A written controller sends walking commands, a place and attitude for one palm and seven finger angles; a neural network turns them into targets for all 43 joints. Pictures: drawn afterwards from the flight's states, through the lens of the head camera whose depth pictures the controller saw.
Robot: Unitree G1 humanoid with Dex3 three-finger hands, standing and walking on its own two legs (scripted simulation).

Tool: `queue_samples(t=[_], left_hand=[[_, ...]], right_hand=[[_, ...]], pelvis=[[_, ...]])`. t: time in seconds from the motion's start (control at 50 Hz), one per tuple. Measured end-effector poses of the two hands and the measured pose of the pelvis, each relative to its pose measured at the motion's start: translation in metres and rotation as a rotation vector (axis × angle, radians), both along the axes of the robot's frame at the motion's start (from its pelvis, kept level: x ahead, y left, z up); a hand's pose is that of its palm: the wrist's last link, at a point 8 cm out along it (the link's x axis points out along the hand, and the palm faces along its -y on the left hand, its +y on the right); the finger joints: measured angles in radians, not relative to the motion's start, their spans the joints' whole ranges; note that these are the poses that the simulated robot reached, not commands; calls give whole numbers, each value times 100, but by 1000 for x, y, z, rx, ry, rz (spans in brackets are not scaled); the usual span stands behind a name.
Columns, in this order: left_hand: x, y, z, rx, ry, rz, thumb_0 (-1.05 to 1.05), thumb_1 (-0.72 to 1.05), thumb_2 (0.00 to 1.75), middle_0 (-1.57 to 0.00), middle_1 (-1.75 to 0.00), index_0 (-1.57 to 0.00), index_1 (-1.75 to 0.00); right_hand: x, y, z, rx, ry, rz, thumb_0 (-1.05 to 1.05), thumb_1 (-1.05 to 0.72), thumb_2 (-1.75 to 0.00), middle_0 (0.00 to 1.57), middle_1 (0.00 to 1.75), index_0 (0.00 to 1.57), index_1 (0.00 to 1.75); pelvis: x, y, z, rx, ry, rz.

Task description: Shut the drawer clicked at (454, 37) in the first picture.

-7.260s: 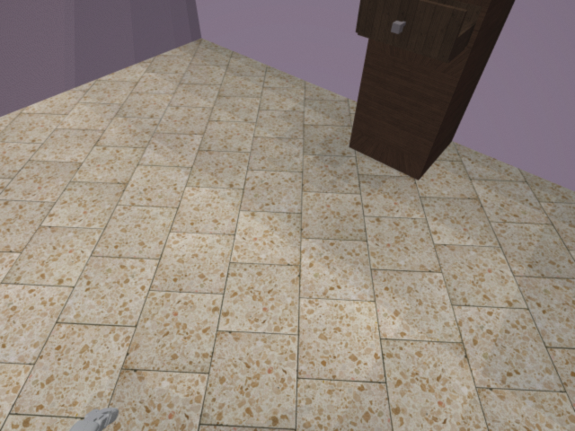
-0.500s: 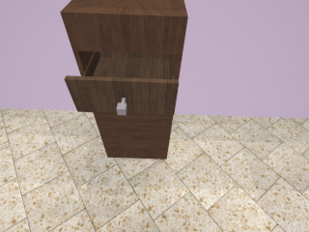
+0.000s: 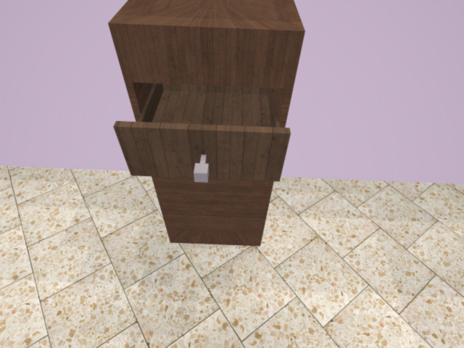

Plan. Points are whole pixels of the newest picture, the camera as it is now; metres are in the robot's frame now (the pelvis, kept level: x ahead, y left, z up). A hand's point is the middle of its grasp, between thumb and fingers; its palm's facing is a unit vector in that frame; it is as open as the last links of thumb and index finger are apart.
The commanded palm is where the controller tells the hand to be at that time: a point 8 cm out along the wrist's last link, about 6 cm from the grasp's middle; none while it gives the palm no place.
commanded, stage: look again from close up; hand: left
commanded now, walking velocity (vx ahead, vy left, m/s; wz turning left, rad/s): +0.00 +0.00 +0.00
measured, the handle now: (202, 167) +0.49 +0.10 +0.00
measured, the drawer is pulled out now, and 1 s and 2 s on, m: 0.18 0.18 0.18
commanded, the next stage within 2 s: shuffle to correct the standing spot in 0.08 s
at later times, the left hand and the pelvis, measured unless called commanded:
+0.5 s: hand out of the picture +0.00 +0.15 -0.17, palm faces -0.04 -0.98 -0.17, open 7.4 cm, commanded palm none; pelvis +0.01 -0.02 +0.00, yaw -3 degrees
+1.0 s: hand out of the picture +0.04 +0.08 -0.19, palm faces +0.04 -1.00 -0.08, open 7.4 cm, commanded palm none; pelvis +0.09 -0.07 +0.00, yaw -1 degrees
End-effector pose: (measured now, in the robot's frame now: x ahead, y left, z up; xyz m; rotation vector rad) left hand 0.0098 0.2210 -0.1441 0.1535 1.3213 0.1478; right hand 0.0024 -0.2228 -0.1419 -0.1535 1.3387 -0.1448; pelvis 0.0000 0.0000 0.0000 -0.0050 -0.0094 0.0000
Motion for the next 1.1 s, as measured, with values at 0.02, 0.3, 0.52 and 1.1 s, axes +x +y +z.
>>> queue_samples(t=[0.02, 0.3, 0.52, 1.1], left_hand=[[1, 1, 0, -2, 2, -2, 0, 91, 90, -19, -30, -20, -30], [-11, 2, -5, -33, 83, -7, 0, 91, 90, -20, -30, -20, -30], [-5, -21, 2, -17, 120, -39, 1, 91, 90, -19, -30, -20, -30], [73, -85, -6, -57, 91, 45, 1, 92, 90, -20, -30, -20, -30]], right_hand=[[2, 0, 1, -3, -1, 1, 2, -94, -90, 20, 30, 20, 30], [15, 1, 8, -25, 4, 0, 1, -92, -90, 20, 30, 20, 30], [-3, -28, 0, -10, 38, -69, 1, -91, -90, 20, 30, 20, 30], [114, -79, 13, -66, -27, 10, 1, -96, -90, 20, 30, 20, 30]], pelvis=[[1, 1, 0, 0, 1, -1], [8, 5, 2, 7, 5, -8], [12, -24, 1, 16, 15, -47], [90, -75, 5, -11, 8, 8]])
